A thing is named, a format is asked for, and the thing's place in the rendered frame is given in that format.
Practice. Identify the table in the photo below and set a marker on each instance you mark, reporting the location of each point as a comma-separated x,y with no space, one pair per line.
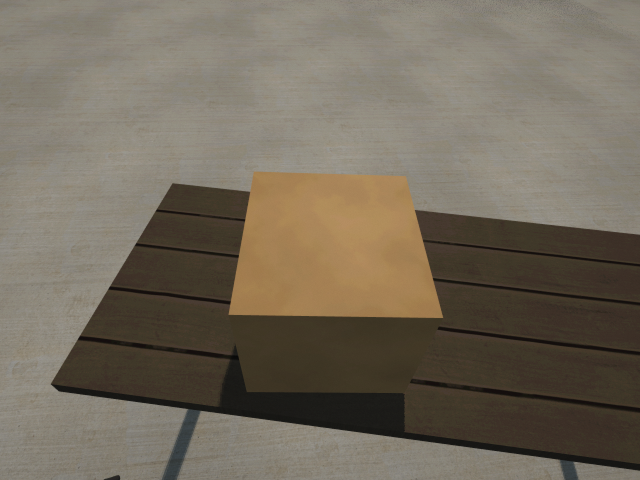
538,352

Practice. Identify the carton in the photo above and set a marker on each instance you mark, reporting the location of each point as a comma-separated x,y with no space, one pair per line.
333,291

